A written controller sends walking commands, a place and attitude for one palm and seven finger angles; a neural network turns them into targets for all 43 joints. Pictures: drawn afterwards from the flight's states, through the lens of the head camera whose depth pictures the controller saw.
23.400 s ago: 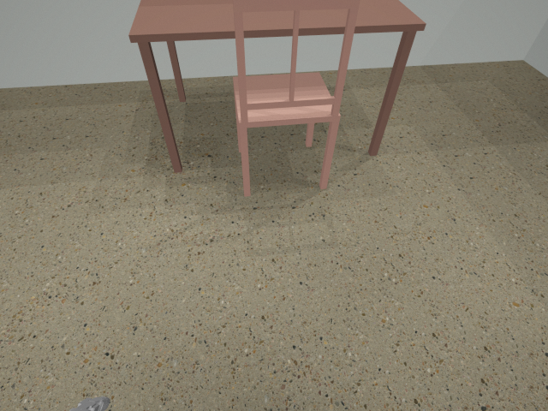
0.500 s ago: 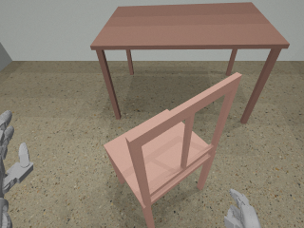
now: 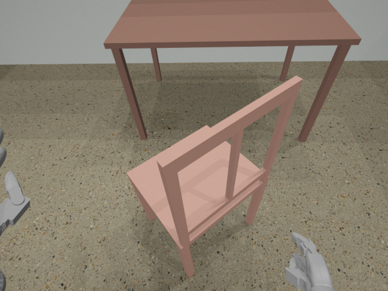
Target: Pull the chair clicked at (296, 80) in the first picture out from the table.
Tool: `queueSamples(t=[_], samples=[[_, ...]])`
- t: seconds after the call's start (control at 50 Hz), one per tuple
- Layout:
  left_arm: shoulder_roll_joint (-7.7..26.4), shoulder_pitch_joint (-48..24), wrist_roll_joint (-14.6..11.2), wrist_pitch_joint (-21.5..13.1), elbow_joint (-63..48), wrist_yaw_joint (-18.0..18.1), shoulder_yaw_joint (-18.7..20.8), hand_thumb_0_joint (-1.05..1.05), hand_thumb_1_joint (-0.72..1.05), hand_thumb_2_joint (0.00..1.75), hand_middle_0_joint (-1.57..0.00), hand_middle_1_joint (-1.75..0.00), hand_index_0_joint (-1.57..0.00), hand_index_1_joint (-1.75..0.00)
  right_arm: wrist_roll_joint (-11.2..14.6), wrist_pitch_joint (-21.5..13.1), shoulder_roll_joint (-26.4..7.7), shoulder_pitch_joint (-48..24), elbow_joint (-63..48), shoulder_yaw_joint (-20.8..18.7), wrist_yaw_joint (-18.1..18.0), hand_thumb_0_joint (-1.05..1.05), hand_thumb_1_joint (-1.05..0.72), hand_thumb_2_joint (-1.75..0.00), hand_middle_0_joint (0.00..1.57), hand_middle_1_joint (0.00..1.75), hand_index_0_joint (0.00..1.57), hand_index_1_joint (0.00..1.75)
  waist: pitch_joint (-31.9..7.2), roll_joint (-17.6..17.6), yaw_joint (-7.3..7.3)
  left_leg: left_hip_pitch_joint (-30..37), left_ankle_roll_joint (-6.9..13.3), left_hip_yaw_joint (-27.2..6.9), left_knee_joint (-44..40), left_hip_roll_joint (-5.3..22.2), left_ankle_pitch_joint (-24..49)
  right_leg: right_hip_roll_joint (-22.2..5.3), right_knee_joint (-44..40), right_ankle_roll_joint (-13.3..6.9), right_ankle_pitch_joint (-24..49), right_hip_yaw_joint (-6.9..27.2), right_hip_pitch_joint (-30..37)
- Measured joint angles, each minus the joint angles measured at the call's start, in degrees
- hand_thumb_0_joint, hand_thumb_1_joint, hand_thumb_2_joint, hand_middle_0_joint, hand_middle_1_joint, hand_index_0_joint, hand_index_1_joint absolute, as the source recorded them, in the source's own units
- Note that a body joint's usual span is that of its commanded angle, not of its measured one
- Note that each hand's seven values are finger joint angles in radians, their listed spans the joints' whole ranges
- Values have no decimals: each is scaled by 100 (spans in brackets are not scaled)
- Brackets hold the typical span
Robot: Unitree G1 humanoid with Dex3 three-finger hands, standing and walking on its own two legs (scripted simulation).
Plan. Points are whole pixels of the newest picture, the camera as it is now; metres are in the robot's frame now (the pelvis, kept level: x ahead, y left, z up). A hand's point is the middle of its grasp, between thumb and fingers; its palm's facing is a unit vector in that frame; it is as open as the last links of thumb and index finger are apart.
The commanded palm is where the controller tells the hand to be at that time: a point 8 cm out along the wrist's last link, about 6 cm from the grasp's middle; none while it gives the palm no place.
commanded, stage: step back with the hand held close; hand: left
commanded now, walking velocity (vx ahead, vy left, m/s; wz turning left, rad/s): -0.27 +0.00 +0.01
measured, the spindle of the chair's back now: (232, 168) +0.45 -0.06 -0.08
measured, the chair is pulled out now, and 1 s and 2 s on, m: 0.55 0.55 0.55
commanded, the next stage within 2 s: stop stepping back and stand still in 1.62 s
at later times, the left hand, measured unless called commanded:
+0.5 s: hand (5, 250) +0.14 +0.27 +0.15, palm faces +0.45 -0.75 -0.48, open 7.4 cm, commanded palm +0.08 +0.31 +0.17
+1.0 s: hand out of the picture +0.11 +0.27 +0.16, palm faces +0.44 -0.75 -0.49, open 7.4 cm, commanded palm +0.04 +0.31 +0.17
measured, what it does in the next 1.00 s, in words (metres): shifts its weight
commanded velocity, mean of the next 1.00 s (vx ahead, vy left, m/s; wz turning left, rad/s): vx -0.32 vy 0.00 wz -0.01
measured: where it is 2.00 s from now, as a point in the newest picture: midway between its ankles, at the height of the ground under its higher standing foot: outside the picture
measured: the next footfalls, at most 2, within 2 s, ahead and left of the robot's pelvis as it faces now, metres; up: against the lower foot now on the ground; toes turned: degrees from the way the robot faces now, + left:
left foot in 1.38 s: -0.07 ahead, +0.12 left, +0.00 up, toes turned +3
right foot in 1.68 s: -0.17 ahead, -0.16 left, +0.00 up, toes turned -1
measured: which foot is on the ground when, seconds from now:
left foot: down 0.00-1.00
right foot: down 0.00-1.00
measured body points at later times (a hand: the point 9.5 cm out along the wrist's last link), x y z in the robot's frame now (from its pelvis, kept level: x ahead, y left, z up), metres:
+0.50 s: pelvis -0.06 +0.01 -0.01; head -0.03 +0.00 +0.44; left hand +0.11 +0.31 +0.18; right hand +0.12 -0.22 -0.10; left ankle -0.04 +0.13 -0.74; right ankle +0.00 -0.14 -0.74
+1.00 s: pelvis -0.09 +0.01 -0.02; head -0.05 +0.02 +0.43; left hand +0.08 +0.31 +0.18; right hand +0.09 -0.23 -0.10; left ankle -0.04 +0.13 -0.74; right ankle +0.00 -0.14 -0.74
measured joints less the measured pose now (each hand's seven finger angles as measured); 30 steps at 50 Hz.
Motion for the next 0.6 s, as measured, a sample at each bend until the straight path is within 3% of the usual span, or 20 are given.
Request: queueSamples(t=[0.14, 0.32, 0.5, 0.6], samples=[[105, 708, 68, 2, -342, -14, -165, 1, 89, 90, -21, -30, -21, -30, 7, 296, -12, -85, -197, -137, -5, 1, -91, -90, 20, 30, 20, 30, 148, -119, -216, -402, 86, 97, 90, -109, 106, -106, 109, 85, 130, 116, -443], [388, 796, 45, -68, -843, 124, 110, 1, 89, 90, -22, -30, -22, -30, 14, 193, 170, 88, -173, -111, -88, 1, -91, -90, 20, 30, 20, 30, 146, -410, -159, -812, 100, 41, 466, -150, 121, -164, 508, 73, 114, 93, -839], [125, 651, 79, -121, -723, 195, 37, 1, 89, 90, -21, -30, -21, -30, -16, 66, 137, 153, -144, -50, -52, 1, -91, -90, 20, 30, 20, 30, -74, -302, -148, -1239, 91, -60, 833, -50, 141, -67, 538, 17, 291, 9, -1082], [168, 638, 130, -181, -707, 215, 43, 1, 89, 90, -22, -30, -21, -30, -22, -12, 73, 266, -170, -41, -86, 1, -91, -90, 20, 30, 20, 30, -81, -368, -179, -1355, 127, -79, 813, -68, 251, -64, 493, 21, 276, 17, -1164]])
